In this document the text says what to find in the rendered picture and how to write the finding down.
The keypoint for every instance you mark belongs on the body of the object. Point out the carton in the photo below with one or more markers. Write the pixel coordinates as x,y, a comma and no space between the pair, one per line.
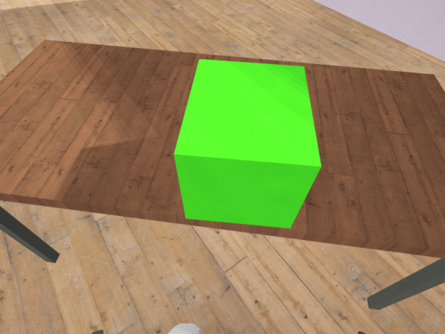
247,151

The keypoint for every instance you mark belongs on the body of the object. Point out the table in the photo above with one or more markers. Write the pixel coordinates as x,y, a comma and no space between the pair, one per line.
94,128

